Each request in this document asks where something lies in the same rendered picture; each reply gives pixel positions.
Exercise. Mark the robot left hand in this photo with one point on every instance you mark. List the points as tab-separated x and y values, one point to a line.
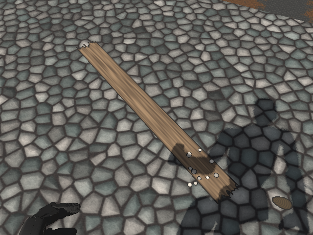
36	225

